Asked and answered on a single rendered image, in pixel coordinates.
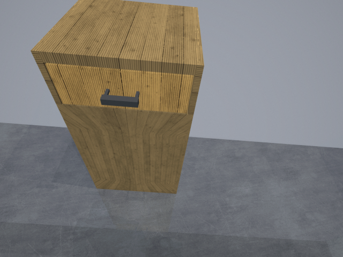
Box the handle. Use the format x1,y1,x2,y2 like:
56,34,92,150
100,89,139,108

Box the drawer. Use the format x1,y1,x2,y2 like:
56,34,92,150
46,63,193,114

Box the cabinet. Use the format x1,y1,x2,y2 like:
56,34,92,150
31,0,204,194

